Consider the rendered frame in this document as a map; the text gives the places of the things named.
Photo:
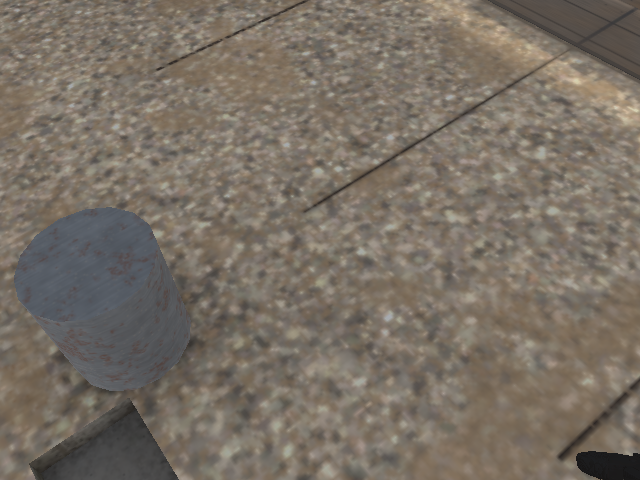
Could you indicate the right robot hand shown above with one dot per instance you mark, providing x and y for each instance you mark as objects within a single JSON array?
[{"x": 609, "y": 466}]

